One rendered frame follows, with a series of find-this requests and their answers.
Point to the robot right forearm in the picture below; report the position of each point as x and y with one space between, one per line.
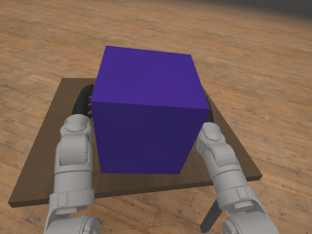
233 193

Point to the robot left forearm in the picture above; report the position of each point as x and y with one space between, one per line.
73 184

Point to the left robot hand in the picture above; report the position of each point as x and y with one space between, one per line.
81 105

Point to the table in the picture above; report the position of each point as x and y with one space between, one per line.
36 181

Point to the left robot upper arm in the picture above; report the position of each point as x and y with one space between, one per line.
84 224

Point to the right robot upper arm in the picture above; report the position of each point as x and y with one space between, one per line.
255 222

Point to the right robot hand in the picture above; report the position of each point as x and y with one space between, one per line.
210 118

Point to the carton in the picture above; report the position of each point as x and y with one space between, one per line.
148 108

